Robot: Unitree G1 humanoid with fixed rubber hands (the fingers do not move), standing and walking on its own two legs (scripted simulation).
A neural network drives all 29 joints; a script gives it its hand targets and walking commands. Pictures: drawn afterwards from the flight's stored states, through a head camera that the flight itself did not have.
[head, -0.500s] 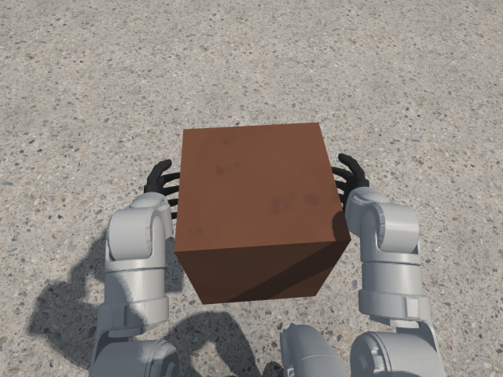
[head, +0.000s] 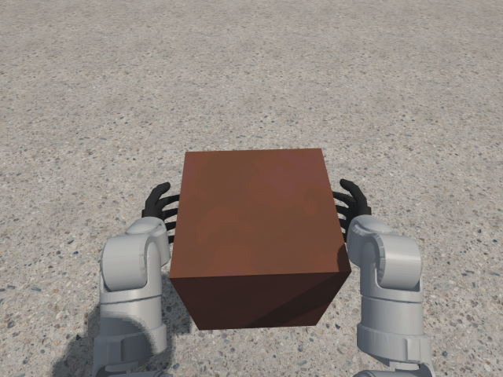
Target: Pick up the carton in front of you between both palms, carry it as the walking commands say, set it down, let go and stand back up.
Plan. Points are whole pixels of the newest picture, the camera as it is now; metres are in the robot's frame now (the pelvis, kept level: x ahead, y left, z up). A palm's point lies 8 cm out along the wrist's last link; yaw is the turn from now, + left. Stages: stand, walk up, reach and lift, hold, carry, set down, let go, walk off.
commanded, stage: carry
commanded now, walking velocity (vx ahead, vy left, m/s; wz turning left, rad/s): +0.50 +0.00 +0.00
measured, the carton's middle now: (255, 245) +0.32 +0.01 +0.03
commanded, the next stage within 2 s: none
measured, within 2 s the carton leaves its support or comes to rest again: neither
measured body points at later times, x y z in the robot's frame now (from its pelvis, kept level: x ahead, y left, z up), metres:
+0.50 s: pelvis +0.35 +0.00 -0.02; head +0.31 +0.00 +0.43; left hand +0.62 +0.14 +0.08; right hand +0.62 -0.16 +0.08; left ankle +0.20 +0.13 -0.70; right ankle +0.40 -0.10 -0.74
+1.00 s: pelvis +0.67 +0.03 +0.01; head +0.68 +0.04 +0.46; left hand +0.97 +0.15 +0.08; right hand +0.93 -0.16 +0.09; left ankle +0.60 +0.13 -0.74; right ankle +0.70 -0.09 -0.69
